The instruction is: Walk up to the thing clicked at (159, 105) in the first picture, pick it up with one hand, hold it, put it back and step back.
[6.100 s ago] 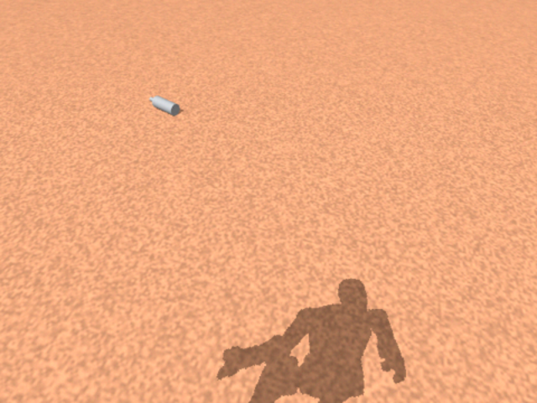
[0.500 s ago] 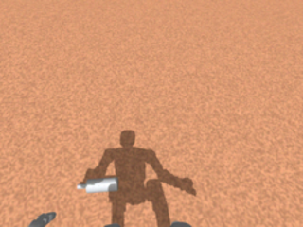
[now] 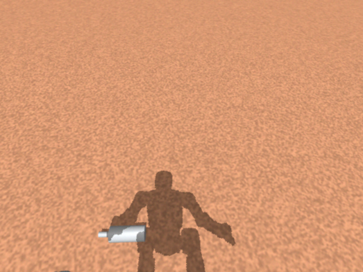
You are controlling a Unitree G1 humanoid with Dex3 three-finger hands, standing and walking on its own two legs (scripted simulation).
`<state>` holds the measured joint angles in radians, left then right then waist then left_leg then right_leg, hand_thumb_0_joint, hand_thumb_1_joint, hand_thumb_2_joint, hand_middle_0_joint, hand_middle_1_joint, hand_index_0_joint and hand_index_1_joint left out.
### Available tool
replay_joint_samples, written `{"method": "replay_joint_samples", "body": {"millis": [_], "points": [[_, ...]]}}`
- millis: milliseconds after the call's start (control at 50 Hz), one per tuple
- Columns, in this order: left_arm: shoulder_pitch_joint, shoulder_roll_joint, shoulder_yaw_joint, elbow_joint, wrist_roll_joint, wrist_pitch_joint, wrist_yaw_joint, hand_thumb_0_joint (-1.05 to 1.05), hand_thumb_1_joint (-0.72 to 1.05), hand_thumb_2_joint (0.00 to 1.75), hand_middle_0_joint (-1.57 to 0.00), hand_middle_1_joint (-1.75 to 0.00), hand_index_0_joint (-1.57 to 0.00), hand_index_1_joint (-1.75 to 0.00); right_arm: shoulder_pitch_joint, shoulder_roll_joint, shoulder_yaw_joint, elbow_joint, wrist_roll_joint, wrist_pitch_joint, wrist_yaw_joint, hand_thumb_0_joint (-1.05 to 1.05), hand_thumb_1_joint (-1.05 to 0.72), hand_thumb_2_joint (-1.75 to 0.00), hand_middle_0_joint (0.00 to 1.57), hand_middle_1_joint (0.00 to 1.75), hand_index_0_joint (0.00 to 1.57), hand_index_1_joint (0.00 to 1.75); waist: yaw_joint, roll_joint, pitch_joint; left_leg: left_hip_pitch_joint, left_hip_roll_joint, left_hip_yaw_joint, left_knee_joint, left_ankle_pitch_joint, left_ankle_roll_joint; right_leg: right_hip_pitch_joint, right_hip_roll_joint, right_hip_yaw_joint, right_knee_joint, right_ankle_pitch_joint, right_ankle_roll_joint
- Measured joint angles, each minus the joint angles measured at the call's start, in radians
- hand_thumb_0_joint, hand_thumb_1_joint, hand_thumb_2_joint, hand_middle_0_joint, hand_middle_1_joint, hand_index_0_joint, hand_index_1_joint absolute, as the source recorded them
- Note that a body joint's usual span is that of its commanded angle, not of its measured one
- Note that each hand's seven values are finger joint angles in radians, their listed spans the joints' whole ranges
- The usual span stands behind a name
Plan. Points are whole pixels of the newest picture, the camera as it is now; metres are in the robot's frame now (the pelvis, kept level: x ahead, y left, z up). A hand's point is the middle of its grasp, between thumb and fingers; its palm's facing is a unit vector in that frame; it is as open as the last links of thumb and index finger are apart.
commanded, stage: walk up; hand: left
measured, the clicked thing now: (122, 233) +0.44 +0.30 -0.73
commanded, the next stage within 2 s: stand in 0.70 s
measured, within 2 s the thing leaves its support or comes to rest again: neither
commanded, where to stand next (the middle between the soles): +0.08 -0.04 m, yaw +3 degrees
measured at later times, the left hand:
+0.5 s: hand out of the picture +0.09 +0.27 -0.15, palm faces +0.03 -0.95 -0.31, open 7.4 cm
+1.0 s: hand out of the picture +0.09 +0.26 -0.14, palm faces +0.00 -0.94 -0.34, open 7.4 cm
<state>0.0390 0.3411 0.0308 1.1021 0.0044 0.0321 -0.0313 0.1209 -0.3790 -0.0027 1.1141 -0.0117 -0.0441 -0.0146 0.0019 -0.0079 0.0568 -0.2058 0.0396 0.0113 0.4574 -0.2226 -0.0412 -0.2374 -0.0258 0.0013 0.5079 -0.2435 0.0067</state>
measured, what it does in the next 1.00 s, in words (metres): stands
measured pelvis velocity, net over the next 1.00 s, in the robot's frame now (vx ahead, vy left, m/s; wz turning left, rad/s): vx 0.01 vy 0.01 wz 0.01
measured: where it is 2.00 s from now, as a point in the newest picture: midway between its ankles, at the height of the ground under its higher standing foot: outside the picture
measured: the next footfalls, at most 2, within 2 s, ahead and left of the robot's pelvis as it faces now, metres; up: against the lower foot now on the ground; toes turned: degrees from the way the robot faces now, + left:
none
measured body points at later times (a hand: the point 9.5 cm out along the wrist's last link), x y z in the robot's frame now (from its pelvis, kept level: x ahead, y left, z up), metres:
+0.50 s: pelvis +0.01 +0.01 +0.01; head +0.02 +0.01 +0.46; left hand +0.09 +0.31 -0.13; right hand +0.10 -0.29 -0.12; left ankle +0.01 +0.15 -0.74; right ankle +0.02 -0.12 -0.74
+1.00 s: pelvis +0.01 +0.01 +0.01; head +0.02 +0.00 +0.46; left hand +0.09 +0.31 -0.12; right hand +0.10 -0.29 -0.13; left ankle +0.01 +0.15 -0.74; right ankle +0.02 -0.12 -0.74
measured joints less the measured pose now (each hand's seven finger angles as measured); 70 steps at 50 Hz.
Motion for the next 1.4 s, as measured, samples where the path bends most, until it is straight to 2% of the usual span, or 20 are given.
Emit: {"method": "replay_joint_samples", "body": {"millis": [260,700,1000,1400], "points": [[-0.004,0.004,0.006,0.015,0.0,0.0,-0.002,0.01,0.9,0.9,-0.2,-0.3,-0.21,-0.3,-0.026,0.022,0.001,0.003,0.0,0.001,0.0,0.0,-0.9,-0.9,0.2,0.3,0.2,0.3,0.001,-0.013,-0.005,0.026,0.0,-0.003,-0.05,0.021,0.008,0.047,0.0,-0.006,-0.089,0.041,0.01],[0.036,0.004,0.012,0.023,0.008,0.0,0.001,0.01,0.9,0.9,-0.2,-0.3,-0.21,-0.3,-0.029,0.029,-0.006,0.003,-0.001,0.013,0.002,0.0,-0.9,-0.9,0.2,0.3,0.2,0.3,0.006,0.005,-0.003,0.044,-0.005,-0.016,-0.076,0.033,0.01,0.074,-0.005,-0.02,-0.123,0.052,0.014],[0.039,0.001,-0.022,0.032,0.003,-0.037,0.017,0.01,0.9,0.9,-0.2,-0.3,-0.21,-0.3,-0.048,0.031,-0.005,0.028,-0.001,0.033,0.024,0.0,-0.9,-0.9,0.2,0.3,0.2,0.3,-0.003,0.017,0.0,0.08,-0.003,-0.01,-0.133,0.062,0.005,0.1,-0.002,-0.015,-0.162,0.073,0.012],[0.053,0.01,-0.031,0.032,0.002,-0.037,0.019,0.01,0.9,0.9,-0.2,-0.3,-0.21,-0.3,-0.025,0.025,-0.007,0.044,-0.001,0.036,0.026,0.0,-0.9,-0.9,0.2,0.3,0.2,0.3,-0.007,0.016,-0.003,0.087,0.004,-0.011,-0.146,0.065,-0.002,0.101,0.005,-0.016,-0.165,0.071,0.004]]}}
